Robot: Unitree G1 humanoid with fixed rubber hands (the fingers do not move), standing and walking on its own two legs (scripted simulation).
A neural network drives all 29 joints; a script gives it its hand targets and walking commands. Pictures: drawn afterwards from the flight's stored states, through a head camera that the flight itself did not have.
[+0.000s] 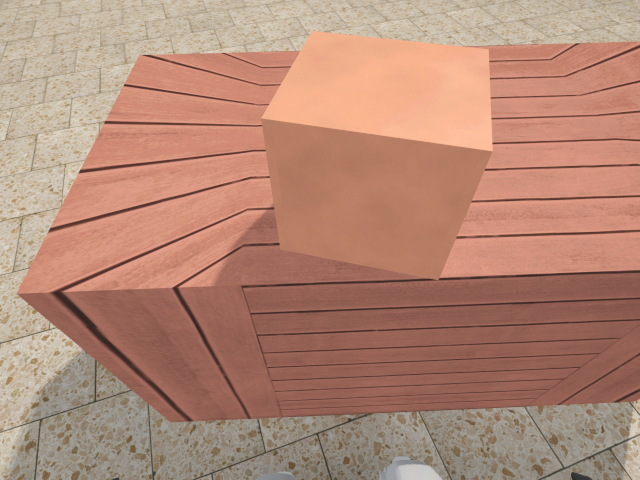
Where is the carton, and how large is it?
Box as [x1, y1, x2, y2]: [261, 31, 492, 279]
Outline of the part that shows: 312,31 261,118 280,248 438,279 492,151 488,49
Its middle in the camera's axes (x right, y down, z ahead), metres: +0.08 -0.12 +0.56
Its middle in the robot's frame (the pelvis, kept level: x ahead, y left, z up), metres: +0.53 -0.06 +0.10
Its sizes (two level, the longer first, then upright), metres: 0.243 0.219 0.235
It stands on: a pedestal, 0.72 m high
